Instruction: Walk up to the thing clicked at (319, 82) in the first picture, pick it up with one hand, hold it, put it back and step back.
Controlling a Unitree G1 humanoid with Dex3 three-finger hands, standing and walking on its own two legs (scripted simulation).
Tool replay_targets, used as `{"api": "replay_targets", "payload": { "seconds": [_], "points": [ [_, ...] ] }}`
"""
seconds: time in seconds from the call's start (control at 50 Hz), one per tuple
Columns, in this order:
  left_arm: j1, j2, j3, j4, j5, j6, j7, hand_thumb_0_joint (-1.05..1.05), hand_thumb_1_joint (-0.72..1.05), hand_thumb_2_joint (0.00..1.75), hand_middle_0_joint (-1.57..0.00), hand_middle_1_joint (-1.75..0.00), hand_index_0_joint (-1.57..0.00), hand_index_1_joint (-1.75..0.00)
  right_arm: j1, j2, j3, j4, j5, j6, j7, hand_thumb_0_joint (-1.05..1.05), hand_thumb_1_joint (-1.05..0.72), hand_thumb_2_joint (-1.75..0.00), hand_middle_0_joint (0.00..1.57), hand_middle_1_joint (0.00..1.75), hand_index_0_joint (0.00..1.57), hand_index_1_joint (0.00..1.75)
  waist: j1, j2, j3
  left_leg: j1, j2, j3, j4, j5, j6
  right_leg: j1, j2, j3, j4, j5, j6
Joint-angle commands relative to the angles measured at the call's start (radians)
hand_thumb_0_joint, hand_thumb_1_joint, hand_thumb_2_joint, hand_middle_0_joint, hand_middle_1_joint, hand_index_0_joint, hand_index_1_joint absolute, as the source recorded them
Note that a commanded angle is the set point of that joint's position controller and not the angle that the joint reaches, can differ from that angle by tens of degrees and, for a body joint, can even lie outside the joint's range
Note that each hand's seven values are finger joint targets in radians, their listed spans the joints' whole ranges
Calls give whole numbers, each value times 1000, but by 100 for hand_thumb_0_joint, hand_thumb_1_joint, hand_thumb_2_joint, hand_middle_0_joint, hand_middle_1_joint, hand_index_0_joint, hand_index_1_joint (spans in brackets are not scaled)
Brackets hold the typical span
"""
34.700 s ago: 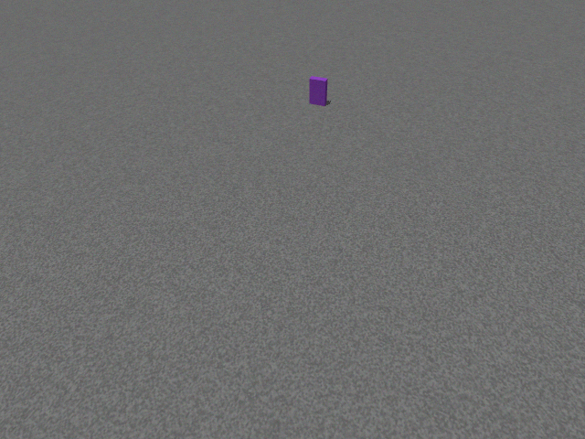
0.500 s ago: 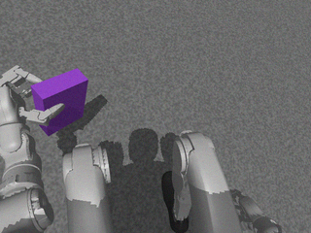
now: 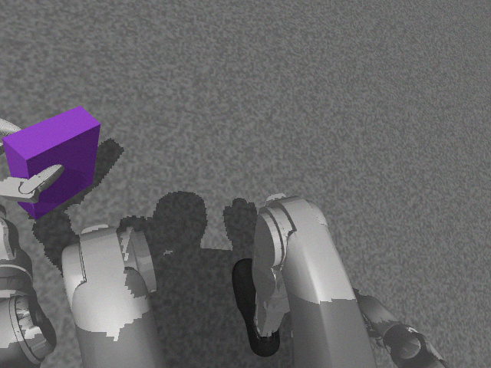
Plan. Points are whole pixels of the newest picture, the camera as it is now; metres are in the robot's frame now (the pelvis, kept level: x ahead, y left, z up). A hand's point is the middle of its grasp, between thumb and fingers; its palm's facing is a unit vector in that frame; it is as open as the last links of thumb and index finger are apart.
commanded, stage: lower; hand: left
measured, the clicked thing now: (56, 166) +0.44 +0.24 -0.15
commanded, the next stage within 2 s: loosen in 0.74 s
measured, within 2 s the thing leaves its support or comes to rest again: neither
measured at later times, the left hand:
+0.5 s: hand (23, 157) +0.45 +0.28 -0.14, palm faces +0.33 -0.95 +0.01, open 8.7 cm
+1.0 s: hand (20, 154) +0.46 +0.29 -0.14, palm faces +0.34 -0.94 +0.03, open 8.6 cm
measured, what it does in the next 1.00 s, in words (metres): stands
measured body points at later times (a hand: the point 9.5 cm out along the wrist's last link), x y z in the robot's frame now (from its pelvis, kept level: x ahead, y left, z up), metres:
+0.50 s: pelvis -0.01 +0.01 -0.01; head +0.22 +0.15 +0.35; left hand +0.43 +0.33 -0.14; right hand +0.12 -0.26 -0.06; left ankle +0.08 +0.13 -0.26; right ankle +0.12 -0.13 -0.26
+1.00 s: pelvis -0.01 +0.02 -0.01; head +0.22 +0.18 +0.34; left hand +0.43 +0.33 -0.14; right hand +0.13 -0.24 -0.05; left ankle +0.08 +0.13 -0.26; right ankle +0.12 -0.13 -0.26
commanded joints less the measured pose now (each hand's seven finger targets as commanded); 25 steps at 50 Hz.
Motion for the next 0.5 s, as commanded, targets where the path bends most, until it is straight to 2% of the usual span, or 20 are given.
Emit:
{"api": "replay_targets", "payload": {
  "seconds": [0.0,0.04,0.06,0.08,0.1,0.12,0.14,0.18,0.2,0.22,0.24,0.32,0.38,0.4,0.42,0.44,0.46,0.48],
  "points": [
    [-261,227,21,-137,-4,-96,13,0,2,116,-130,-140,-132,-140,66,-314,-75,-41,-20,4,-17,0,-94,-91,20,30,20,30,-44,408,-602,421,33,96,-309,107,20,306,28,-122,-184,140,-81],
    [-253,241,30,-123,-6,-107,23,0,0,117,-130,-141,-132,-140,67,-323,-61,-45,-26,6,-15,0,-94,-91,20,30,20,30,-55,408,-589,412,32,87,-305,121,19,325,29,-128,-181,157,-81],
    [-261,234,22,-127,-8,-113,24,0,1,116,-128,-139,-130,-138,62,-324,-56,-46,-30,8,-14,0,-94,-91,20,30,20,30,-58,403,-595,418,32,87,-297,129,20,333,30,-128,-182,168,-78],
    [-251,253,31,-113,-5,-117,26,0,1,115,-128,-138,-130,-138,50,-324,-51,-48,-32,7,-15,0,-94,-91,20,30,20,30,-54,396,-587,411,34,86,-294,128,21,327,31,-129,-181,165,-79],
    [-254,243,25,-97,-5,-120,27,0,3,116,-129,-139,-131,-138,53,-330,-47,-50,-36,9,-15,0,-94,-91,20,30,20,30,-69,400,-577,418,35,80,-294,132,19,327,30,-134,-180,171,-77],
    [-256,248,18,-97,-5,-125,29,0,3,116,-129,-139,-131,-138,39,-331,-43,-51,-39,10,-14,0,-94,-91,20,30,20,30,-69,400,-559,408,36,79,-291,114,21,316,31,-135,-181,159,-78],
    [-261,262,26,-90,-5,-128,35,0,3,117,-129,-139,-132,-139,46,-334,-36,-54,-43,11,-14,0,-94,-91,20,30,20,30,-77,392,-562,399,35,79,-284,107,24,338,33,-136,-187,159,-74],
    [-251,261,26,-80,-7,-136,43,0,3,116,-130,-139,-132,-139,40,-334,-26,-52,-49,12,-14,0,-94,-91,20,30,20,30,-73,378,-560,396,36,78,-274,120,24,350,36,-137,-188,170,-73],
    [-261,273,23,-68,-5,-141,45,0,3,118,-129,-141,-132,-140,34,-338,-17,-57,-51,12,-13,0,-94,-91,20,30,20,30,-87,386,-543,394,38,71,-276,114,24,345,36,-145,-185,165,-71],
    [-250,287,37,-67,-2,-143,50,0,3,118,-130,-141,-132,-140,32,-342,-16,-61,-53,14,-12,0,-94,-91,20,30,20,30,-78,388,-542,402,39,67,-284,112,21,343,36,-147,-185,161,-73],
    [-245,285,23,-59,2,-147,50,0,2,118,-130,-140,-132,-140,21,-344,-11,-60,-57,15,-13,0,-94,-91,20,30,20,30,-80,400,-536,416,43,65,-283,117,18,336,37,-149,-179,164,-74],
    [-266,307,35,-37,3,-165,71,0,4,119,-131,-142,-134,-141,19,-354,8,-65,-66,16,-12,0,-94,-91,20,30,20,30,-102,410,-520,416,44,50,-282,112,17,345,40,-163,-173,168,-71],
    [-267,330,35,-18,11,-178,83,0,3,120,-133,-142,-135,-142,-1,-362,17,-73,-74,18,-11,0,-94,-91,20,30,20,30,-102,420,-493,413,47,43,-288,83,15,331,41,-168,-175,147,-71],
    [-266,313,20,-21,9,-183,84,0,6,121,-131,-142,-133,-142,-10,-358,24,-75,-79,19,-11,0,-94,-91,20,30,20,30,-109,408,-495,410,47,44,-278,85,18,336,43,-168,-180,151,-69],
    [-273,317,22,-1,12,-184,88,0,6,121,-132,-142,-134,-142,-14,-364,26,-76,-79,19,-12,0,-94,-91,20,30,20,30,-118,407,-469,405,49,35,-284,73,16,320,41,-176,-174,141,-69],
    [-275,339,27,-8,13,-191,93,0,3,121,-132,-142,-134,-142,-18,-366,32,-78,-81,17,-9,0,-94,-91,20,30,20,30,-111,409,-470,397,48,34,-283,70,18,329,44,-176,-174,141,-70],
    [-256,325,23,-1,9,-191,92,0,5,122,-133,-143,-135,-143,-20,-365,35,-81,-84,17,-10,0,-94,-91,20,30,20,30,-111,402,-486,411,48,37,-275,83,18,344,46,-176,-179,155,-66],
    [-250,338,28,6,10,-193,95,0,5,120,-133,-142,-135,-141,-21,-367,37,-77,-84,18,-11,0,-94,-91,20,30,20,30,-110,410,-483,411,49,37,-271,89,18,344,47,-175,-176,159,-68]
  ]
}}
